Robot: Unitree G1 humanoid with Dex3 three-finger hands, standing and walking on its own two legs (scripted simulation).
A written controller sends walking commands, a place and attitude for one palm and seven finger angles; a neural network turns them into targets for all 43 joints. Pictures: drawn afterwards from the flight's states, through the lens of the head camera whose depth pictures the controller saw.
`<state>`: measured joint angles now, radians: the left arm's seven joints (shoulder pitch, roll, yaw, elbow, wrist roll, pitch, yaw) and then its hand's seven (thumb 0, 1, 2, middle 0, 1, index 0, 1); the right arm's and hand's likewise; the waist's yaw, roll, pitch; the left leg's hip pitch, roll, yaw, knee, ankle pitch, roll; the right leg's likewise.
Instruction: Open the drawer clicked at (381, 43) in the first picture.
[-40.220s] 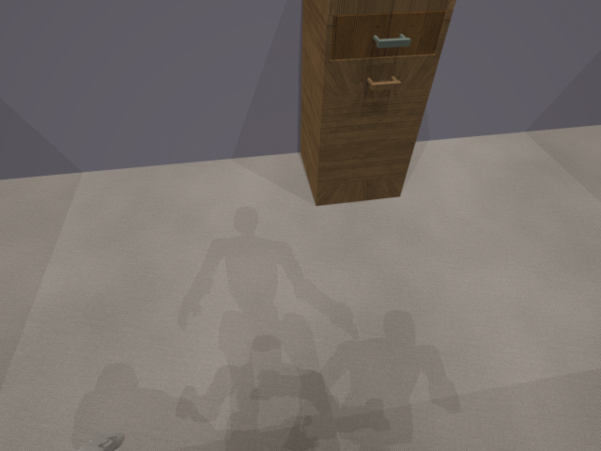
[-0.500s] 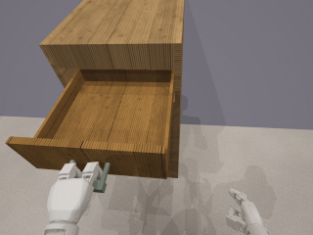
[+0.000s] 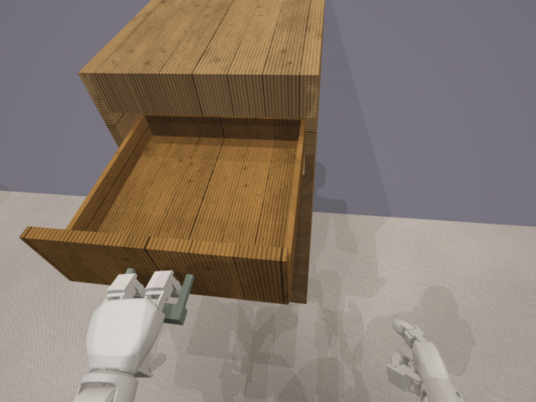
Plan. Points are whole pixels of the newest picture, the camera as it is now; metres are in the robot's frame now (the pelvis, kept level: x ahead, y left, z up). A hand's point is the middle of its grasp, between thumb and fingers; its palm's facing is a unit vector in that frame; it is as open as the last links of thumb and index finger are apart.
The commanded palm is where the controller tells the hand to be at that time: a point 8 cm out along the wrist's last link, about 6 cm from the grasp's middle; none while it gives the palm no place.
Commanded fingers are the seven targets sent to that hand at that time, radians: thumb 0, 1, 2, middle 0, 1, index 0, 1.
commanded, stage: open the thumb to release the handle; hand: left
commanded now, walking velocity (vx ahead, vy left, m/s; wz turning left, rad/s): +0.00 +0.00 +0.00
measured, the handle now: (152, 295) +0.25 +0.21 +0.04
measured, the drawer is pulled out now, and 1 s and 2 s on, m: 0.30 0.30 0.30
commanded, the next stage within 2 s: lift the hand off the handle in 0.08 s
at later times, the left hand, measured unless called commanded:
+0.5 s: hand (148, 335) +0.20 +0.20 +0.01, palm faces +0.05 -0.09 -0.99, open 13.9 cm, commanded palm +0.18 +0.22 +0.07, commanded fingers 0.00 -0.50 0.30 -0.30 -1.20 -0.30 -1.20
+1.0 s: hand (116, 308) +0.21 +0.23 +0.08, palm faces +0.08 -0.12 -0.99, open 13.5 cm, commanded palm +0.18 +0.22 +0.14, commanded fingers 0.00 -0.50 0.30 -0.30 -1.20 -0.30 -1.20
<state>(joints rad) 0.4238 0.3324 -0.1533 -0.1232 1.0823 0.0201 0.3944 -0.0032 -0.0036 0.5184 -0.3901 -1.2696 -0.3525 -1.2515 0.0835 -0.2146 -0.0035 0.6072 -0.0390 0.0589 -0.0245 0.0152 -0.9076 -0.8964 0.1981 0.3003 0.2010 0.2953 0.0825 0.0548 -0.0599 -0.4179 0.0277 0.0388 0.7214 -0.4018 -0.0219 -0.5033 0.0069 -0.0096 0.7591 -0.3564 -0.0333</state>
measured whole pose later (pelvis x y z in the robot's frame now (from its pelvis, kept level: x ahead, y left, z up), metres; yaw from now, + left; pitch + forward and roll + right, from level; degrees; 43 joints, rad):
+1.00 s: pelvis -0.01 +0.01 +0.02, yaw +1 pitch +0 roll +1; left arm 0.31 0.37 -0.14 -0.22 0.99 0.13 0.22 -0.01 -0.49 0.30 -0.34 -1.20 -0.37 -1.23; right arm 0.07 -0.24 0.01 0.63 -0.01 0.09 -0.05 0.02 -0.91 -0.90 0.20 0.30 0.20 0.30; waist 0.10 0.09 -0.01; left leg -0.25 0.01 0.02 0.57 -0.32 -0.01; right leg -0.33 -0.01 -0.02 0.60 -0.28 -0.02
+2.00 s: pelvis +0.00 +0.00 +0.03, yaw +1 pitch -3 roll +1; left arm 0.26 0.52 -0.07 -0.50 0.85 0.20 -0.05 0.00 -0.49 0.30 -0.32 -1.20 -0.32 -1.20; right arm 0.03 -0.27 0.07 0.58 0.03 0.16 0.00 0.02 -0.91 -0.90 0.20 0.30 0.20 0.30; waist 0.10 0.14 0.02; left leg -0.12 0.03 0.02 0.43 -0.26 -0.02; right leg -0.19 0.01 -0.03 0.46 -0.22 -0.03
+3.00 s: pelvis +0.02 +0.02 +0.03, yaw +2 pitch -3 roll -1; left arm 0.49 0.33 0.28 -0.60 -0.03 -0.11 0.11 -0.01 0.10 0.57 -0.26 -0.80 -0.26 -0.80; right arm 0.18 -0.20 0.04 0.64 -0.02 -0.14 -0.06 0.02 -0.90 -0.90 0.20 0.30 0.20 0.30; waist 0.06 0.04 0.03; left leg -0.08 0.01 0.00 0.44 -0.31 0.00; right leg -0.12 0.00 -0.04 0.43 -0.25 0.00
